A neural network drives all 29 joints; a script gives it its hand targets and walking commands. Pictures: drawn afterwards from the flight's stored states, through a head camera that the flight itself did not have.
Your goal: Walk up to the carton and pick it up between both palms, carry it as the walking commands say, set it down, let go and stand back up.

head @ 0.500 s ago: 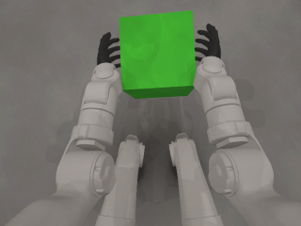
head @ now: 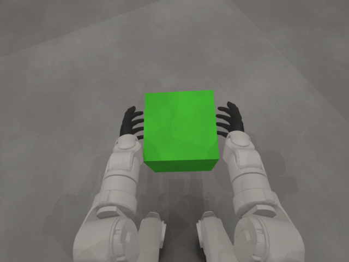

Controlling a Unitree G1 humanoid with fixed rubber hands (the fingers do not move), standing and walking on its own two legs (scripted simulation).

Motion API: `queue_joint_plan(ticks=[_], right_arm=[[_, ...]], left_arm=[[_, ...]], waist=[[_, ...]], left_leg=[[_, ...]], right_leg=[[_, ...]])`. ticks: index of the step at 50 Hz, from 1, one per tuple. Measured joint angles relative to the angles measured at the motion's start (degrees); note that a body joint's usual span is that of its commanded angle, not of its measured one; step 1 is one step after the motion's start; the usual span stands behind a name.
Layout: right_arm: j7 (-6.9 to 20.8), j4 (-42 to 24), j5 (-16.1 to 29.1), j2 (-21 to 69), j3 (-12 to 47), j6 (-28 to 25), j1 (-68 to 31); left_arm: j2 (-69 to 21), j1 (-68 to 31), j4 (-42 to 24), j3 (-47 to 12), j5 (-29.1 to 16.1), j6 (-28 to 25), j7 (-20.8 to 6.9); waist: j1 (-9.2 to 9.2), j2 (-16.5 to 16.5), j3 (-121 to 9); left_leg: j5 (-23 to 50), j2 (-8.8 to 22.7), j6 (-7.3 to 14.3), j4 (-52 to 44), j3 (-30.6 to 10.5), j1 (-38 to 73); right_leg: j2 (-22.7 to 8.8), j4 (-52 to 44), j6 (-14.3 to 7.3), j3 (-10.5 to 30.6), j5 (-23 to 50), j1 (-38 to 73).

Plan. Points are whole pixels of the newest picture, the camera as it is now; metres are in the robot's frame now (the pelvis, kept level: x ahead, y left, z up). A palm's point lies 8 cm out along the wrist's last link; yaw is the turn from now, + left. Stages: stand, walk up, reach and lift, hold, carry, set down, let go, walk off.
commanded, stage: reach and lift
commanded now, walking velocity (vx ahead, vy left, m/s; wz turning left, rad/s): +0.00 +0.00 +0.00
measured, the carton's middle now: (180, 135) +0.44 +0.00 -0.12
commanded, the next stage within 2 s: none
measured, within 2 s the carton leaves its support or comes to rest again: neither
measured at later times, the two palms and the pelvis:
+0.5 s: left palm (116, 139) +0.37 +0.13 +0.03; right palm (242, 133) +0.38 -0.12 +0.03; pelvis +0.05 -0.01 +0.07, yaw +0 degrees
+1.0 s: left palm (115, 126) +0.36 +0.11 +0.11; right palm (266, 119) +0.37 -0.14 +0.12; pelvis +0.04 -0.01 +0.09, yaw -1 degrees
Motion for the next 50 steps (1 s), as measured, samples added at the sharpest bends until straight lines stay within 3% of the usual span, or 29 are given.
queue_joint_plan(ticks=[4,9,12,15,19,24,29,37,45,50], right_arm=[[-5.48,-3.15,2.21,0.63,2.67,-0.81,3.44],[-5.08,-4.41,3.16,0.62,4.27,-1.37,6.76],[-5.49,-5.46,3.76,1.10,6.23,-2.05,10.43],[-5.19,-5.00,2.58,2.29,6.19,-3.26,14.18],[-2.61,-4.36,1.46,3.24,5.19,-4.25,18.62],[0.15,-5.16,2.33,3.49,6.12,-5.00,20.54],[0.99,-6.16,1.26,4.30,4.54,-3.71,17.93],[-3.74,-8.18,-0.57,4.59,3.12,0.57,15.64],[-3.68,-7.61,0.11,2.92,4.22,5.02,16.97],[-5.39,-6.16,-0.47,3.83,5.61,7.92,15.77]], left_arm=[[-2.58,3.02,-2.39,-3.00,-2.66,-1.02,4.53],[-3.33,6.68,-3.15,-4.74,-2.50,-2.46,4.90],[-3.63,10.20,-4.15,-5.66,-2.46,-3.07,4.09],[-4.10,13.75,-4.27,-4.57,-1.01,-3.55,1.02],[-4.17,17.54,-3.94,-3.70,1.12,-3.71,-2.81],[-3.28,19.88,-6.61,-5.44,0.45,-3.38,-2.82],[-3.31,18.85,-8.06,-5.51,0.25,-2.75,-1.05],[-5.37,14.98,-6.63,-4.75,0.36,0.56,1.81],[-5.63,14.23,-4.47,-2.14,3.17,4.32,-2.73],[-4.96,15.68,-6.16,-1.97,3.27,7.61,-2.53]], waist=[[0.13,0.81,-0.15],[0.00,1.06,-2.55],[0.18,0.61,-4.50],[0.22,0.00,-5.98],[0.71,-0.88,-6.13],[1.12,-1.99,-3.12],[0.00,-0.84,0.12],[-1.50,1.38,1.21],[0.38,-0.27,0.28],[1.17,-1.26,0.16]], left_leg=[[0.05,-0.07,0.35,-2.25,0.01,2.03],[-0.47,0.47,0.75,-5.26,0.82,5.71],[-0.33,0.95,1.32,-8.47,1.31,9.40],[0.73,1.37,0.72,-12.51,1.18,14.04],[2.15,1.99,0.87,-17.74,0.51,19.95],[4.40,2.13,0.87,-21.93,-0.49,24.87],[6.25,1.54,0.82,-23.34,-1.68,27.14],[7.19,1.48,1.46,-24.42,-0.71,30.93],[7.78,2.58,1.48,-28.77,1.59,38.75],[7.85,3.07,0.92,-31.04,0.83,44.09]], right_leg=[[-0.41,-2.17,-0.01,0.13,-0.14,2.09],[-0.33,-4.84,-0.11,1.08,-0.53,5.42],[-0.27,-7.67,-0.45,1.72,-0.36,8.78],[-0.42,-11.48,-0.78,1.85,0.39,13.32],[-0.61,-16.94,-1.22,1.36,2.08,19.36],[-1.05,-21.39,-1.47,0.60,4.28,24.63],[-1.80,-23.29,-1.33,-0.43,5.75,27.53],[-2.00,-24.61,-0.64,0.62,6.91,31.28],[-1.45,-26.94,-1.04,2.90,7.52,37.48],[-1.32,-28.41,-1.99,2.05,7.18,42.57]])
